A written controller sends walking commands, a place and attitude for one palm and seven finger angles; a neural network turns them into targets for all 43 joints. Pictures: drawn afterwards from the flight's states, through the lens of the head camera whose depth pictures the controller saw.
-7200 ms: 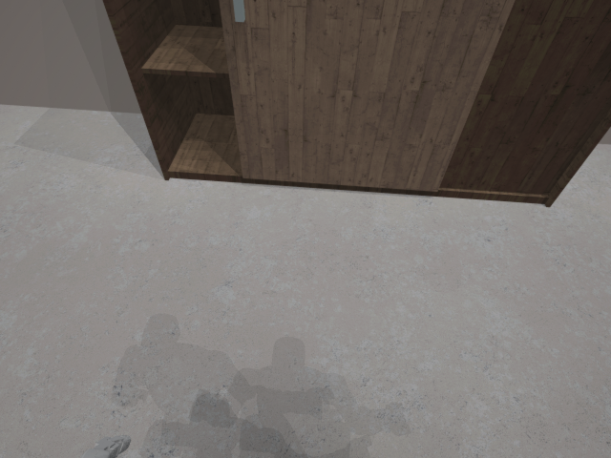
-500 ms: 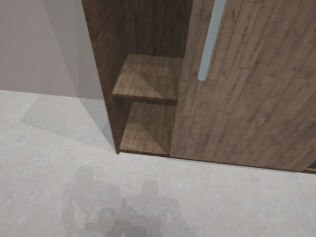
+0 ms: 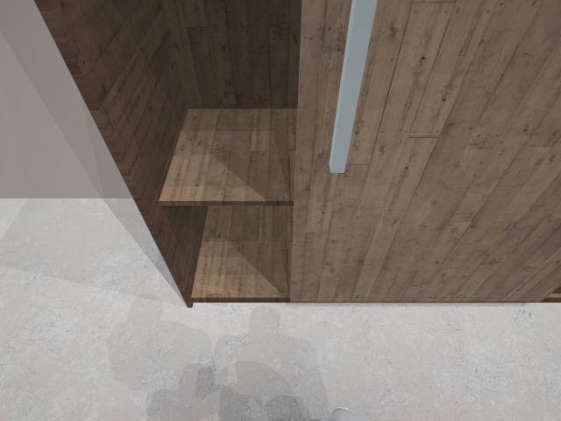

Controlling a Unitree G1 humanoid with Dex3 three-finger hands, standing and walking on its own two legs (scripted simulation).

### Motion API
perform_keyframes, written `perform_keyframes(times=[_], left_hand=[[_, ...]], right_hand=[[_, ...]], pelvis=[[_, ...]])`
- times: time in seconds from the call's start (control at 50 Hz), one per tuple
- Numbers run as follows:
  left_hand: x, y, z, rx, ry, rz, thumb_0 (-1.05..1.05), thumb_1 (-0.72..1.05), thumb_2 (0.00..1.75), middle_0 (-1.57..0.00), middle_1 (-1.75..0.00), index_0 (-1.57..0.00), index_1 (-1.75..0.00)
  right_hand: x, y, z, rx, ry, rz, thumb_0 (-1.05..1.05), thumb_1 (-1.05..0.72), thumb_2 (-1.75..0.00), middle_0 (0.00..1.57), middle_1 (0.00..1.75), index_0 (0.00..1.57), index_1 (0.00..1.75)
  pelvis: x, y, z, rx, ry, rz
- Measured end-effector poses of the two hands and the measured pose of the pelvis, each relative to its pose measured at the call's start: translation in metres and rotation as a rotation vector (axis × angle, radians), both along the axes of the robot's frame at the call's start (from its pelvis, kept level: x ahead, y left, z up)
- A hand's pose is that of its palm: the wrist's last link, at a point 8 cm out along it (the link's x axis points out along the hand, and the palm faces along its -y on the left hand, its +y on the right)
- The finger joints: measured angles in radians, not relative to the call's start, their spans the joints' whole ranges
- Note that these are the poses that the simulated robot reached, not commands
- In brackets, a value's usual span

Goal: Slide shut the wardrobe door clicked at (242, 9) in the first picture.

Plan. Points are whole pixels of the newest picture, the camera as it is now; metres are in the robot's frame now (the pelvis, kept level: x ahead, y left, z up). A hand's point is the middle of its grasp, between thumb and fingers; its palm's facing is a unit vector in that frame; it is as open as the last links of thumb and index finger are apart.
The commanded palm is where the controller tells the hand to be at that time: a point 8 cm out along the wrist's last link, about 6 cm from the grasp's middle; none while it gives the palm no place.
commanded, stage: take the last steps up to it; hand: right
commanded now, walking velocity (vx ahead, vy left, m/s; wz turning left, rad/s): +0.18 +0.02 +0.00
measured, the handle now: (347, 82) +0.59 -0.10 +0.18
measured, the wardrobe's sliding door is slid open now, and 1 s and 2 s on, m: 0.37 0.37 0.37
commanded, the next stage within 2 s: come to a stop and stand still in 0.08 s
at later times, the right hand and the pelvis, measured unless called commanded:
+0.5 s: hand (399, 396) +0.20 -0.19 -0.16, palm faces +0.00 +0.97 -0.24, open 7.4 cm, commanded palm none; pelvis +0.12 +0.00 +0.00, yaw +1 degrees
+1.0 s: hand out of the picture +0.11 -0.22 -0.17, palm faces +0.05 +0.98 -0.21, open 7.4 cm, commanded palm none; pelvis +0.08 -0.03 +0.00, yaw +1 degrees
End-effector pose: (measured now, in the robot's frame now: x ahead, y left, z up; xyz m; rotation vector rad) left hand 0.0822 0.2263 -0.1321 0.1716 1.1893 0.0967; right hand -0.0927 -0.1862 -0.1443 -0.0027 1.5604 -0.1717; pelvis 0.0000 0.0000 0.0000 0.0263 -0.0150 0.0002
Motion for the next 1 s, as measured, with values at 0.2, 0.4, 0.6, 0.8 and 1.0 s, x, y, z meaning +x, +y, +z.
perform_keyframes(times=[0.2,0.4,0.6,0.8,1.0], left_hand=[[0.062,-0.031,0.009,0.033,-0.079,0.068,-0.02,0.94,0.90,-0.20,-0.30,-0.21,-0.30],[0.052,-0.022,0.000,0.029,0.102,0.090,-0.01,0.93,0.90,-0.20,-0.30,-0.20,-0.30],[0.046,0.008,-0.027,-0.031,0.199,0.141,0.00,0.91,0.90,-0.20,-0.30,-0.20,-0.30],[0.057,0.020,-0.014,-0.001,0.145,0.086,0.00,0.91,0.90,-0.20,-0.30,-0.20,-0.30],[0.040,-0.020,0.003,0.043,0.069,0.048,0.00,0.91,0.90,-0.20,-0.30,-0.20,-0.30]], right_hand=[[0.119,-0.059,-0.007,-0.039,-0.077,0.070,0.01,-0.90,-0.90,0.20,0.30,0.20,0.30],[0.255,-0.066,0.009,-0.115,-0.288,0.131,0.00,-0.91,-0.90,0.19,0.30,0.20,0.30],[0.283,-0.040,0.020,-0.178,-0.303,0.182,0.00,-0.90,-0.90,0.20,0.30,0.20,0.30],[0.249,-0.045,0.028,-0.179,-0.291,0.139,0.01,-0.90,-0.90,0.20,0.30,0.20,0.30],[0.195,-0.082,0.003,-0.122,-0.213,0.091,0.01,-0.90,-0.90,0.20,0.30,0.20,0.30]], pelvis=[[0.066,-0.029,0.001,-0.028,-0.001,0.030],[0.109,-0.021,0.007,-0.040,-0.006,0.007],[0.118,0.009,-0.001,-0.055,0.007,0.011],[0.099,0.004,0.008,-0.063,0.011,0.011],[0.081,-0.028,0.004,-0.033,-0.004,0.018]])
